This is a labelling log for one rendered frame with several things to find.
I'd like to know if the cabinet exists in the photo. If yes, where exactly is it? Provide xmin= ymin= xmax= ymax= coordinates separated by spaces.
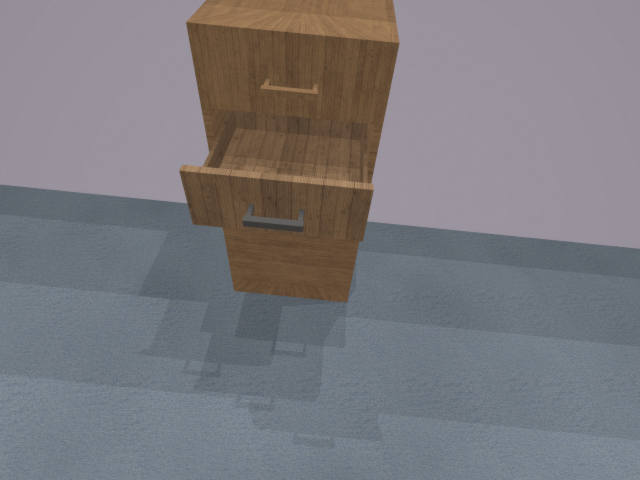
xmin=186 ymin=0 xmax=399 ymax=302

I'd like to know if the handle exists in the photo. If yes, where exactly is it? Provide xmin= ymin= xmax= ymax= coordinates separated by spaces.
xmin=242 ymin=204 xmax=305 ymax=232
xmin=260 ymin=85 xmax=318 ymax=101

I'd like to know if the drawer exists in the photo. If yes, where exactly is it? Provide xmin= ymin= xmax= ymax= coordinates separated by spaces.
xmin=179 ymin=110 xmax=374 ymax=242

